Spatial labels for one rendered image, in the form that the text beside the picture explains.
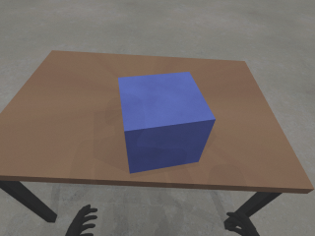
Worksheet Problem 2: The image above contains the table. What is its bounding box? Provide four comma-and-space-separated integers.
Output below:
0, 50, 314, 230

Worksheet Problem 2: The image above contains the carton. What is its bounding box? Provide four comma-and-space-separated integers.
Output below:
118, 72, 216, 174

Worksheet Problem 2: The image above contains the right robot hand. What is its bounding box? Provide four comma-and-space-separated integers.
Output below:
226, 210, 260, 236

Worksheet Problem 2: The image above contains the left robot hand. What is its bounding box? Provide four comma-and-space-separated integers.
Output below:
65, 205, 97, 236

